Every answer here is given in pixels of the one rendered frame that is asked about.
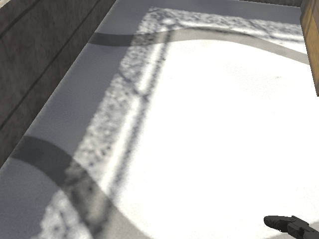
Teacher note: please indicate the right robot hand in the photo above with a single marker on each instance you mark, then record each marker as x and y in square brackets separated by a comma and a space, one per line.
[293, 225]

